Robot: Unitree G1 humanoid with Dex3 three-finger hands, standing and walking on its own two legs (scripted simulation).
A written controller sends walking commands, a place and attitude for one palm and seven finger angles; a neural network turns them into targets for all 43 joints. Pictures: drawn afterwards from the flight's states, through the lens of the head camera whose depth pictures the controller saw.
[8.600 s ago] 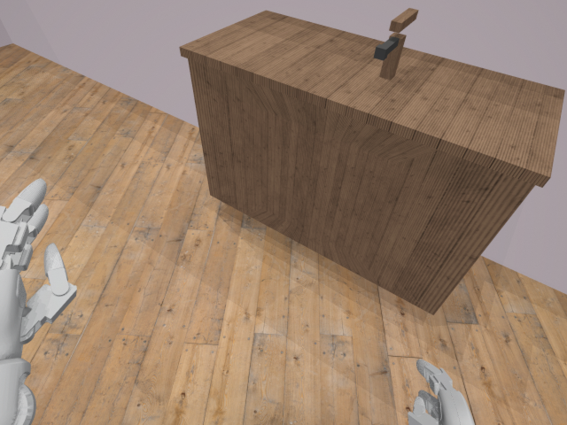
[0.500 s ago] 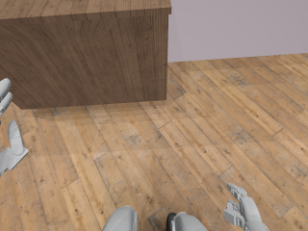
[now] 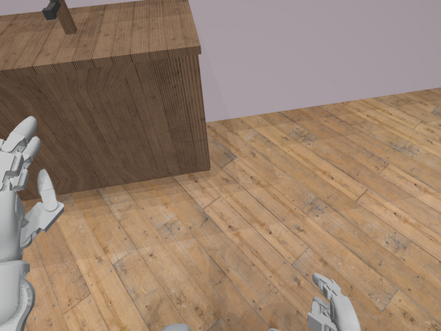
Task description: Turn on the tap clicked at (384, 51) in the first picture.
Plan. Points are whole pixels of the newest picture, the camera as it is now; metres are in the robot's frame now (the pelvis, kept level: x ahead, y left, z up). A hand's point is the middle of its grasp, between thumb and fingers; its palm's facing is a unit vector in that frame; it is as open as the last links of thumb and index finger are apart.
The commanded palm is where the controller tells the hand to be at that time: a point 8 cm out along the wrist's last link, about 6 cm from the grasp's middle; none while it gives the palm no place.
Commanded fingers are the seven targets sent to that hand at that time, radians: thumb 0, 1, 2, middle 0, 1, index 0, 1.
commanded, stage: take the last steps up to it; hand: left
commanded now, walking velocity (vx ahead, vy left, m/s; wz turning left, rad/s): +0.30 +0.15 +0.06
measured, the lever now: (49, 13) +0.94 +0.65 +0.15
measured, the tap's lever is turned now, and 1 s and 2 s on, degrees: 0 0 0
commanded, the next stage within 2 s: none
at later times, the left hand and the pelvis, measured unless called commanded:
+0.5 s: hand (26, 205) +0.22 +0.27 +0.19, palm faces +0.44 -0.79 -0.43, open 7.4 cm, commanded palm +0.18 +0.30 +0.20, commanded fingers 0.00 0.90 0.90 -0.20 -0.30 -0.20 -0.30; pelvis +0.01 +0.02 +0.02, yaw +0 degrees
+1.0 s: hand (25, 134) +0.35 +0.35 +0.19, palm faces +0.40 -0.78 -0.47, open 7.4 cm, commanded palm +0.28 +0.38 +0.20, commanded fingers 0.00 0.90 0.90 -0.20 -0.30 -0.20 -0.30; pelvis +0.12 +0.10 +0.01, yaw +0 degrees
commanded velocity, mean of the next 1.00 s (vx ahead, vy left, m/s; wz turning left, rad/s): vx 0.30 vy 0.15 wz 0.03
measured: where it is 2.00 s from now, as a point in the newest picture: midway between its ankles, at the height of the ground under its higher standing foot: (182, 289)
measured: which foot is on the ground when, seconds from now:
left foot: up 0.00-0.30, down 0.32-0.56, up 0.58-0.90, down 0.92-1.00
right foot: down 0.00-0.92, up 0.94-1.00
